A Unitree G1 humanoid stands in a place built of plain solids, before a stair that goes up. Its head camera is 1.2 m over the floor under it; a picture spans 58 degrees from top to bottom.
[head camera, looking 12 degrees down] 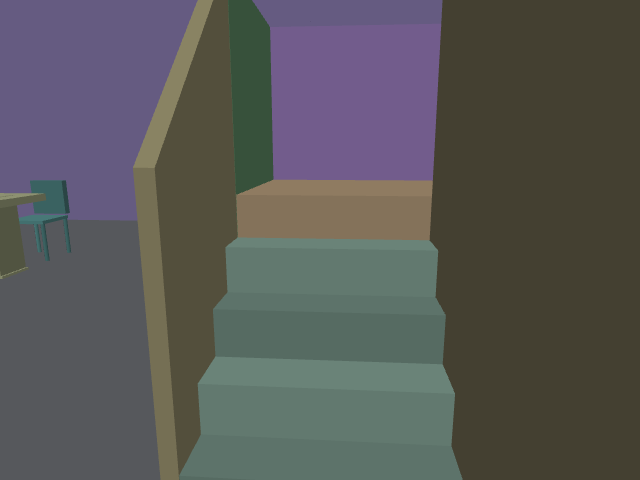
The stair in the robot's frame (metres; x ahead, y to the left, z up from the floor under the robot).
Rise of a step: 0.20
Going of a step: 0.20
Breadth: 0.88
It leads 4 degrees to the right of straight ahead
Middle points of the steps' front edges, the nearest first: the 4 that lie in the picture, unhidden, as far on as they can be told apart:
1.34 -0.01 0.40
1.54 -0.03 0.60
1.74 -0.04 0.79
1.94 -0.06 0.99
